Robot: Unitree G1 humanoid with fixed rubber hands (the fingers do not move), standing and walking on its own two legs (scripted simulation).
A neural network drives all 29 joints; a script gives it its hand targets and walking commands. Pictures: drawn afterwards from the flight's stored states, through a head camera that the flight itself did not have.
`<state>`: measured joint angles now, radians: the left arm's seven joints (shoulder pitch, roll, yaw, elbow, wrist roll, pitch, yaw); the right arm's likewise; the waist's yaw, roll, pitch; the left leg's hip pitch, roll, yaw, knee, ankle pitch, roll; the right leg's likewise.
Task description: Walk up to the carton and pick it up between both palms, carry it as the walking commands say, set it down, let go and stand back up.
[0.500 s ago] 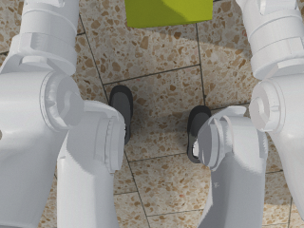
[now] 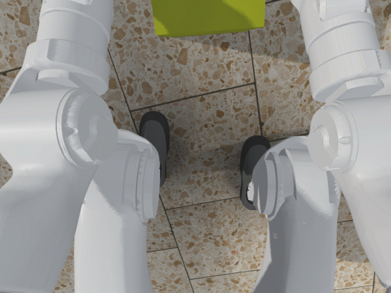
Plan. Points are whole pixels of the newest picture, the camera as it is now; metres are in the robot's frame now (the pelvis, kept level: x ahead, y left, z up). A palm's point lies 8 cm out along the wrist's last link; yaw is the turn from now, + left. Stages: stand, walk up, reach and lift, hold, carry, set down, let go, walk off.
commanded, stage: reach and lift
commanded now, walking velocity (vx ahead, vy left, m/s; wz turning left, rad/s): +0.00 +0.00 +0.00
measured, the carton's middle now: out of the picture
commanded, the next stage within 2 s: none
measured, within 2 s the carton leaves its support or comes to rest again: leaves its support in 0.80 s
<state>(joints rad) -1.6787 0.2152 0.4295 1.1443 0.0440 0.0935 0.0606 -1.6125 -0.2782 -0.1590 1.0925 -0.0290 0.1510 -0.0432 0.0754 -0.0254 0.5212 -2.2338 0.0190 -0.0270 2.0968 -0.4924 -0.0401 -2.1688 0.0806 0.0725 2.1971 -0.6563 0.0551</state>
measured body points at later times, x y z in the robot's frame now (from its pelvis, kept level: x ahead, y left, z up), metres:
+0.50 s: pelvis +0.00 +0.00 +0.00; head +0.40 +0.01 +0.20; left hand +0.57 +0.17 -0.20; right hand +0.58 -0.09 -0.22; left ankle +0.14 +0.14 -0.35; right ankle +0.09 -0.13 -0.35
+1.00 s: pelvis -0.01 +0.00 +0.00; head +0.38 +0.00 +0.21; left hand +0.58 +0.16 -0.15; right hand +0.56 -0.07 -0.21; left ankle +0.14 +0.14 -0.35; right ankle +0.09 -0.13 -0.35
